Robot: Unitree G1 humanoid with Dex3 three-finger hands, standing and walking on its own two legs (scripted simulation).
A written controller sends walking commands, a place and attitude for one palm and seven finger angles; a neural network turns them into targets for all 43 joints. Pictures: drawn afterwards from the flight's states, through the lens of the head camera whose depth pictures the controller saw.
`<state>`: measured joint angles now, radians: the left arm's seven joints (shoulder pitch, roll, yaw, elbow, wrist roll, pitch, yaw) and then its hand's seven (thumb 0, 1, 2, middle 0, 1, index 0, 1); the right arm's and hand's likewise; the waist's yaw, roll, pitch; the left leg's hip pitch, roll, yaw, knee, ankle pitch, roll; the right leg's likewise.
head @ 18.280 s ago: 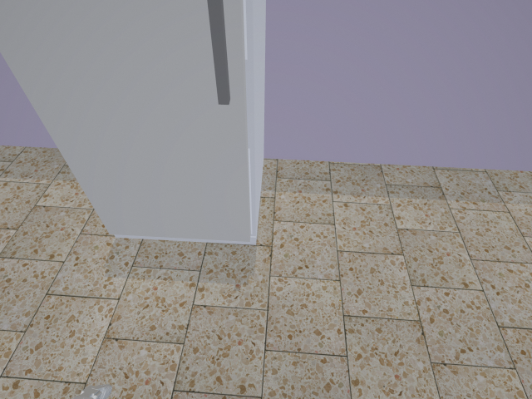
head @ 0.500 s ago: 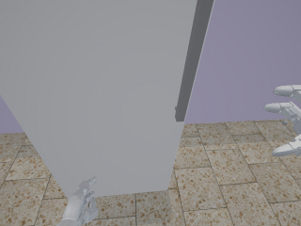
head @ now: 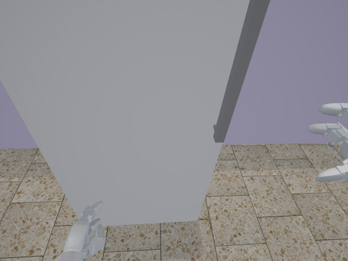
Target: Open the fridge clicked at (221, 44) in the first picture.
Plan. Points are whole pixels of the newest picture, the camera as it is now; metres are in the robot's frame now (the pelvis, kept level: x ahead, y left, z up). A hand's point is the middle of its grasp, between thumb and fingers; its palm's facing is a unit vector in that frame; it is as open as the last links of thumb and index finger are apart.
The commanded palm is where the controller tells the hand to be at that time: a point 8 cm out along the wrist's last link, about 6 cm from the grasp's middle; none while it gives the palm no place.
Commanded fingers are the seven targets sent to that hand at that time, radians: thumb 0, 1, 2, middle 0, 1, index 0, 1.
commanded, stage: move the hooked fingers beside the handle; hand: right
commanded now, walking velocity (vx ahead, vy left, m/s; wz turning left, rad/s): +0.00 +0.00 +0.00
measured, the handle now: (232, 78) +0.48 -0.13 +0.22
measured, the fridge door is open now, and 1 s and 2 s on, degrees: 0 0 0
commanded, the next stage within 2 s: none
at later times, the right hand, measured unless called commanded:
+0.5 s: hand (308, 131) +0.31 -0.26 +0.21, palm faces +0.01 +1.00 -0.08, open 14.0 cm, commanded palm +0.28 -0.30 +0.21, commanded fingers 0.00 0.50 -0.30 0.30 1.20 0.30 1.20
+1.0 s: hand (285, 118) +0.36 -0.23 +0.20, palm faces +0.01 +1.00 -0.06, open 14.0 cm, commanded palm +0.33 -0.28 +0.20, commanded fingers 0.00 0.50 -0.30 0.30 1.20 0.30 1.20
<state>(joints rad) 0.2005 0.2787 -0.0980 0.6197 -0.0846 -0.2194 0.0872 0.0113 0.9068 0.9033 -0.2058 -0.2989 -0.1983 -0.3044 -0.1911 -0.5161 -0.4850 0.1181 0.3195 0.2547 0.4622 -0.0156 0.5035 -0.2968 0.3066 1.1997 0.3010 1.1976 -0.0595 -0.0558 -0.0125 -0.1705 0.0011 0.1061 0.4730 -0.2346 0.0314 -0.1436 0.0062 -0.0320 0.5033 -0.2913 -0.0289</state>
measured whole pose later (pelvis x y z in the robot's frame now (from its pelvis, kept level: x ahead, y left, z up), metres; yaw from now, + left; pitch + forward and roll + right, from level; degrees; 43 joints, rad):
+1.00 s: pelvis +0.01 +0.00 +0.00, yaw +0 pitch -2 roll +0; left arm 0.21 0.27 -0.09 0.65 -0.08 -0.19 0.10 0.01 0.91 0.90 -0.21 -0.30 -0.20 -0.30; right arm -0.44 -0.43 -0.33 0.31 0.25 0.23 0.32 -0.02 0.50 -0.30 0.31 1.20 0.30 1.20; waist -0.03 -0.05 -0.02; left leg -0.21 0.02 0.10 0.49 -0.24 0.03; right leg -0.17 0.02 -0.04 0.49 -0.29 -0.03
